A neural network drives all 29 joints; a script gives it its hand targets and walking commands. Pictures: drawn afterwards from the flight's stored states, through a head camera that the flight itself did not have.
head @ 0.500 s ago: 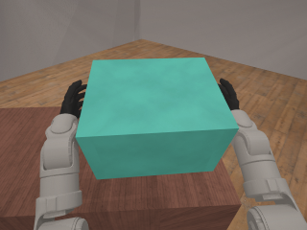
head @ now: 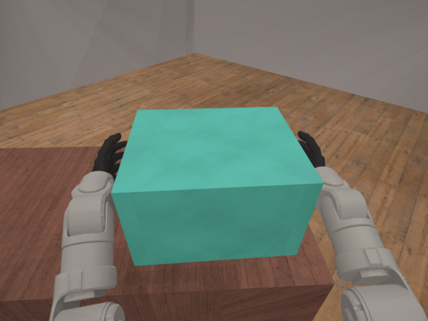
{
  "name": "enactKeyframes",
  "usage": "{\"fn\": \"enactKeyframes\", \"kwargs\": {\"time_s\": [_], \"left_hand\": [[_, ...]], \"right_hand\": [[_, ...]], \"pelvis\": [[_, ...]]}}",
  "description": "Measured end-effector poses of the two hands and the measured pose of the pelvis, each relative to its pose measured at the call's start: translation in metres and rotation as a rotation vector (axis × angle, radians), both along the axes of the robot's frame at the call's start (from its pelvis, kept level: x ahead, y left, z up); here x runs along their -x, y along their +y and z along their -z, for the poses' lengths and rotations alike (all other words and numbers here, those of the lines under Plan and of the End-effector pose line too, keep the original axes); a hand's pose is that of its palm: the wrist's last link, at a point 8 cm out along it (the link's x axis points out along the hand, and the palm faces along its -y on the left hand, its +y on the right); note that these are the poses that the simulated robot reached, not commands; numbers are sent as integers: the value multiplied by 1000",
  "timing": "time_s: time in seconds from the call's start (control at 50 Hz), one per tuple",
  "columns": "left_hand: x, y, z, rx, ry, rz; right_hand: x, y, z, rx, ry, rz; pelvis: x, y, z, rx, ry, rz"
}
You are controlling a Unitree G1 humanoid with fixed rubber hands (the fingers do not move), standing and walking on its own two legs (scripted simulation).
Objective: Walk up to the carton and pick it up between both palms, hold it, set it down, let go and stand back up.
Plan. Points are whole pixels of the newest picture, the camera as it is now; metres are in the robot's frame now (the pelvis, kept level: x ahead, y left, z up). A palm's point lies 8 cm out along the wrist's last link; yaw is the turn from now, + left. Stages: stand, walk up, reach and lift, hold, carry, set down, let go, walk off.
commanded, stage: hold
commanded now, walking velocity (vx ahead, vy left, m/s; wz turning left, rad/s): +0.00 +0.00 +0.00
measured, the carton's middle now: (212, 178) +0.37 +0.01 +0.15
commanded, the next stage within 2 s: set down in 0.86 s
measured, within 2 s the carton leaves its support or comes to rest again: neither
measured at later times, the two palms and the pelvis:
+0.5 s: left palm (104, 157) +0.36 +0.19 +0.22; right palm (321, 154) +0.36 -0.19 +0.21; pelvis +0.00 +0.00 +0.00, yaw +0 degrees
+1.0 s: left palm (112, 174) +0.36 +0.19 +0.17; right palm (316, 177) +0.35 -0.19 +0.16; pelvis +0.01 +0.00 +0.00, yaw +0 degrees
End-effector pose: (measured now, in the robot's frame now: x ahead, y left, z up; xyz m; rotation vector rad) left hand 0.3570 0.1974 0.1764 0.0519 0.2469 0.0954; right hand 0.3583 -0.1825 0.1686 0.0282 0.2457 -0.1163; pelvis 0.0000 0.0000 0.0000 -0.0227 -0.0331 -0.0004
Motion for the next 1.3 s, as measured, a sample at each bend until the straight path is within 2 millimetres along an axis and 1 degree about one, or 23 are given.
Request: {"fn": "enactKeyframes", "kwargs": {"time_s": [0.04, 0.12, 0.16, 0.2, 0.28, 0.34, 0.42, 0.46, 0.5, 0.6, 0.64, 0.68, 0.76, 0.8, 0.84, 0.92, 0.96, 1.0, 1.08, 1.12, 1.18, 1.24, 1.3], "left_hand": [[0, 1, -9, -1, -38, -2], [4, 0, -39, -20, -171, -3], [4, -2, -41, -23, -179, 1], [1, -3, -30, -19, -130, 4], [-2, -2, 0, -7, 7, 5], [-2, 0, -2, -7, -9, -2], [2, -2, -38, -20, -169, -3], [3, -5, -47, -30, -205, 1], [1, -7, -41, -31, -173, 4], [-3, -6, 1, -13, 15, 7], [-4, -4, 6, -10, 25, 2], [-3, -3, -4, -12, -23, -4], [1, -4, -41, -25, -187, -3], [2, -5, -46, -28, -206, 0], [1, -7, -36, -26, -161, 5], [-3, -7, 1, -11, 6, 17], [-5, -8, 11, -4, 41, 19], [-5, -9, 3, 1, -8, 20], [-4, -14, -47, -8, -258, 31], [-7, -15, -57, -16, -304, 36], [-14, -12, -40, -27, -211, 47], [-18, -7, -5, -23, -66, 45], [-21, -2, 15, -25, -25, 33]], "right_hand": [[0, 1, -6, -7, -37, 3], [2, 0, -37, -1, -174, 1], [1, -2, -42, 4, -182, 1], [0, -3, -34, 11, -133, -1], [-2, -2, 0, -2, 6, -1], [-1, 0, 6, -17, -8, 2], [1, -1, -28, -19, -170, 5], [1, -5, -41, -13, -208, 7], [0, -7, -38, -4, -176, 4], [-2, -7, 3, -9, 11, -2], [-3, -4, 10, -16, 23, 0], [-3, -2, 5, -28, -24, 2], [-1, -3, -33, -20, -191, 4], [1, -5, -43, -10, -212, 5], [1, -7, -37, -1, -167, 5], [1, -8, 0, 3, 0, 6], [3, -8, 13, -3, 35, 14], [5, -9, 11, -16, -12, 25], [9, -12, -35, 4, -263, 40], [7, -15, -48, 47, -312, 39], [-2, -14, -38, 83, -239, 15], [-10, -9, -7, 78, -127, -3], [-15, -3, 20, 66, -86, -10]], "pelvis": [[-1, 0, 0, 0, 1, 1], [-1, 0, 0, 0, 2, 2], [0, 0, 0, 0, 0, 2], [1, 0, 0, 0, -1, 2], [0, 0, 0, 0, -1, 2], [-1, 0, 0, -1, 2, 2], [-3, 0, 0, -1, 4, 3], [-3, 0, 0, -1, 4, 3], [-2, 0, 0, -2, -1, 2], [-1, -1, 0, -3, -2, 3], [-2, -1, 0, -3, -1, 3], [-4, -1, 0, -3, 2, 3], [-6, -1, 0, -3, 4, 3], [-6, -2, 0, -4, 2, 3], [-5, -2, 0, -4, -5, 3], [-4, -2, 0, -4, -7, 4], [-4, -2, 0, -4, -6, 4], [-6, -2, 0, -4, -3, 4], [-10, -2, -1, -5, 3, 8], [-10, -2, -1, -6, -1, 9], [-11, -2, -1, -9, -12, 16], [-12, -3, -1, -10, -9, 17], [-14, -3, -1, -10, -8, 16]]}}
